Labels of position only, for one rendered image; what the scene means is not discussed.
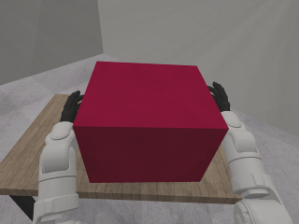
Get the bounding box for left robot hand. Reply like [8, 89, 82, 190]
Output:
[60, 91, 84, 123]

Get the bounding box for right robot hand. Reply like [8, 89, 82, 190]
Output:
[207, 81, 231, 112]

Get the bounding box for robot left forearm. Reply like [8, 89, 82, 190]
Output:
[32, 121, 79, 224]

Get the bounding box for table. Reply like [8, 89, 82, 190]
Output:
[0, 93, 243, 221]

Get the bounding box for robot right forearm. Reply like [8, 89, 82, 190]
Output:
[221, 111, 293, 224]

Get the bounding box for carton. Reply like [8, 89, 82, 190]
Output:
[72, 61, 229, 183]

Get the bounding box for right robot upper arm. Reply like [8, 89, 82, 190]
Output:
[233, 200, 292, 224]

